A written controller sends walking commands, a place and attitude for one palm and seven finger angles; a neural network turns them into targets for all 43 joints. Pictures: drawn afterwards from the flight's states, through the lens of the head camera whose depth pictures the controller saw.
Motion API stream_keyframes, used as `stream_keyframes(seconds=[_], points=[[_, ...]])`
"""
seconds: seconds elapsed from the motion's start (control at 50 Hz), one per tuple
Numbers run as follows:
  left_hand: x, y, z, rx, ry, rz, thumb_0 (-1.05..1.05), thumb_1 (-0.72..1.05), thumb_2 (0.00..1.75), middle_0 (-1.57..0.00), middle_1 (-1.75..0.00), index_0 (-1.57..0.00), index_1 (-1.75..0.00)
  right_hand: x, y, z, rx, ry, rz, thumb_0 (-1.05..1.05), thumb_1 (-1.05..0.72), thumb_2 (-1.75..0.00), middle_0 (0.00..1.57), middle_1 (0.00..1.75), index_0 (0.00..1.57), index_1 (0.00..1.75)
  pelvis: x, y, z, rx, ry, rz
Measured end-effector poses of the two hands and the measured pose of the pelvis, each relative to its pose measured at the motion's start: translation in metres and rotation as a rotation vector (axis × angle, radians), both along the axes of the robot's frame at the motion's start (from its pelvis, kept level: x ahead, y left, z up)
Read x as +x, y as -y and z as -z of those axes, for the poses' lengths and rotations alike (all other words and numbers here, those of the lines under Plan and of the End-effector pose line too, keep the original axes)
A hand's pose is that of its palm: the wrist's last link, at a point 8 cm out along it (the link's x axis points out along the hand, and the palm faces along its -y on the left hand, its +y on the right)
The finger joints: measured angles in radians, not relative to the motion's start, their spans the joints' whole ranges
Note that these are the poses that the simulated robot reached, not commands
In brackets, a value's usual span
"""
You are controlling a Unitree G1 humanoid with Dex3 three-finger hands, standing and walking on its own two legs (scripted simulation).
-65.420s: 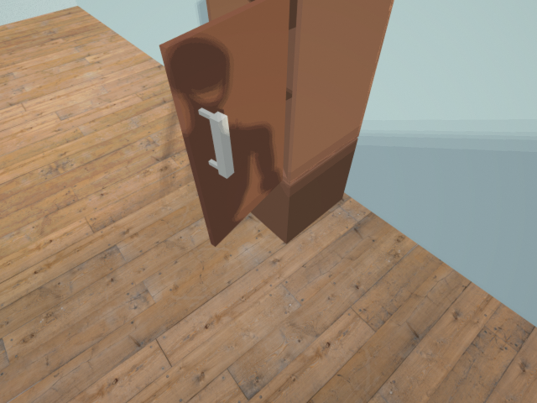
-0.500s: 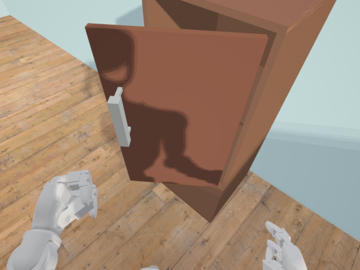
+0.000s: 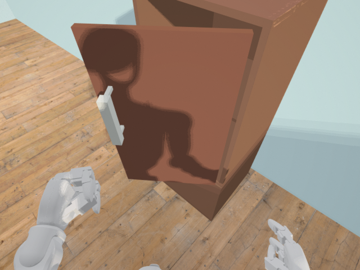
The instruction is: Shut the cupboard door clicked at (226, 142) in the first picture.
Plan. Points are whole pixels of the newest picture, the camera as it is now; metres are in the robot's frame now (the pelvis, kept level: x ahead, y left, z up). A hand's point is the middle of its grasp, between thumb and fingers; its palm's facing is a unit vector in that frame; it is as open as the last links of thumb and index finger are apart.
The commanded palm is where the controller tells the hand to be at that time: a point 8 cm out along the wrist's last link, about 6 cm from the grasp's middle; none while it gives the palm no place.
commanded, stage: bring the fist close to the handle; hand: left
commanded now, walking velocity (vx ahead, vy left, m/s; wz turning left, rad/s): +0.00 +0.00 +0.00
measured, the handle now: (114, 116) +0.46 +0.20 +0.08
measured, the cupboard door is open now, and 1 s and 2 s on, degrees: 37 37 27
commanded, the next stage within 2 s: push the door shut along its arc in 1.24 s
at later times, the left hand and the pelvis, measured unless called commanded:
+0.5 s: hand (100, 167) +0.30 +0.19 +0.08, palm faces -0.01 -1.00 -0.04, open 3.1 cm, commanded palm +0.29 +0.24 +0.09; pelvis +0.01 -0.01 +0.01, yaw -1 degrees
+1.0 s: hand (112, 144) +0.36 +0.18 +0.08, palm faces -0.02 -1.00 -0.02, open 3.1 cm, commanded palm +0.33 +0.23 +0.09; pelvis +0.00 +0.01 +0.01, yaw -2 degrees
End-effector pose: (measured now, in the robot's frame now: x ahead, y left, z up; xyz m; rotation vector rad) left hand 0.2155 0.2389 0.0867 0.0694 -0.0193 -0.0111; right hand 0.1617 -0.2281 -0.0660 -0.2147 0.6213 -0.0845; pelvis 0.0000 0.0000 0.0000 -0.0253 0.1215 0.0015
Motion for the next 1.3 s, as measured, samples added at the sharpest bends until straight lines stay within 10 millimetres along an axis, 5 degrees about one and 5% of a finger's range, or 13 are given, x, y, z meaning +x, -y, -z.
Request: stream_keyframes(seconds=[0.42,0.9,1.1,1.3], points=[[0.058,-0.008,0.0,-0.025,-0.006,-0.004,0.02,0.9,0.9,-1.3,-1.5,-1.3,-1.5,-0.017,0.03,0.005,-0.028,-0.097,0.076,0.01,-0.9,-0.9,0.2,0.3,0.21,0.3,0.006,0.009,-0.006,0.017,-0.009,0.02],[0.125,0.005,-0.001,-0.049,0.008,0.017,0.02,0.9,0.9,-1.3,-1.5,-1.3,-1.5,-0.04,0.005,0.015,-0.003,-0.205,0.096,0.01,-0.9,-0.9,0.2,0.3,0.21,0.3,0.002,-0.01,-0.007,0.009,-0.025,0.033],[0.121,0.002,0.0,-0.05,0.018,0.012,0.02,0.9,0.9,-1.3,-1.5,-1.3,-1.5,-0.057,0.009,0.016,-0.01,-0.247,0.129,0.01,-0.9,-0.9,0.2,0.3,0.21,0.3,0.002,-0.015,-0.008,0.006,-0.023,0.042],[0.115,0.004,0.0,-0.047,0.025,0.013,0.02,0.9,0.9,-1.3,-1.5,-1.3,-1.5,-0.053,0.008,0.014,-0.018,-0.227,0.117,0.01,-0.9,-0.9,0.2,0.3,0.21,0.3,-0.003,-0.015,-0.007,0.003,-0.014,0.034]])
